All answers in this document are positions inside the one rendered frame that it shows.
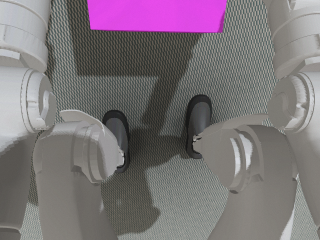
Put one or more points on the left robot forearm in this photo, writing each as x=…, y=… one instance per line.
x=23, y=29

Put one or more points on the right robot thigh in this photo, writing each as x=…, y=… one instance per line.
x=254, y=163

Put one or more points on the carton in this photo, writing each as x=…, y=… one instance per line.
x=160, y=16

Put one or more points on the right robot forearm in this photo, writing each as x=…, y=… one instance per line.
x=295, y=33

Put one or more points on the robot right upper arm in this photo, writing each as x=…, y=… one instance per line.
x=294, y=108

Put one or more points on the left robot foot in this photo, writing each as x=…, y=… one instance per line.
x=117, y=123

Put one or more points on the robot left upper arm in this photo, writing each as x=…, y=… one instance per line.
x=27, y=106

